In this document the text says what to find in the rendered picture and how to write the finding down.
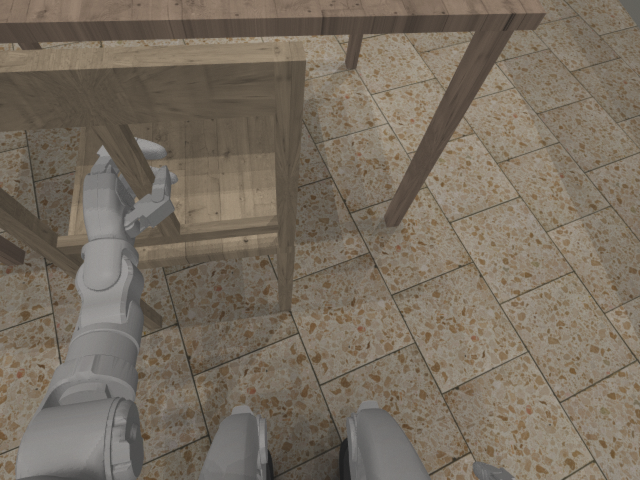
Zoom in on robot left forearm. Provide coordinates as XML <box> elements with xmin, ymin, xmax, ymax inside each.
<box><xmin>15</xmin><ymin>238</ymin><xmax>144</xmax><ymax>479</ymax></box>

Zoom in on right robot thigh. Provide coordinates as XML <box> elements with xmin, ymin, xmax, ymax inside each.
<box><xmin>346</xmin><ymin>408</ymin><xmax>431</xmax><ymax>480</ymax></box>

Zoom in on robot left hand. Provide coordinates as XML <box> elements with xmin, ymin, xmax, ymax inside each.
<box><xmin>83</xmin><ymin>137</ymin><xmax>178</xmax><ymax>246</ymax></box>

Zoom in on table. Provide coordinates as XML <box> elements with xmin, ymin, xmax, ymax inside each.
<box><xmin>0</xmin><ymin>0</ymin><xmax>546</xmax><ymax>266</ymax></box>

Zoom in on chair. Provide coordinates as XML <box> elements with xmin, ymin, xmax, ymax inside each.
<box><xmin>0</xmin><ymin>41</ymin><xmax>306</xmax><ymax>330</ymax></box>

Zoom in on left robot upper arm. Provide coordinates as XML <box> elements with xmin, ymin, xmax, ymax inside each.
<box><xmin>16</xmin><ymin>397</ymin><xmax>144</xmax><ymax>480</ymax></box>

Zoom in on left robot thigh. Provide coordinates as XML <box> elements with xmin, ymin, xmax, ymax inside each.
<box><xmin>198</xmin><ymin>413</ymin><xmax>268</xmax><ymax>480</ymax></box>

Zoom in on robot thigh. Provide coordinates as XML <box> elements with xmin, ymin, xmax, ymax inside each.
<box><xmin>346</xmin><ymin>408</ymin><xmax>431</xmax><ymax>480</ymax></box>
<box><xmin>198</xmin><ymin>413</ymin><xmax>268</xmax><ymax>480</ymax></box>

